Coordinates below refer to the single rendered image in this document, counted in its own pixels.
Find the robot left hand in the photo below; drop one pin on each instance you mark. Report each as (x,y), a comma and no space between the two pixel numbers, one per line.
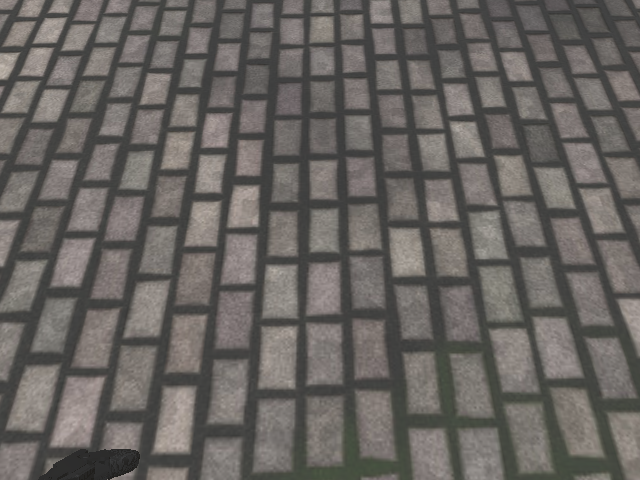
(99,465)

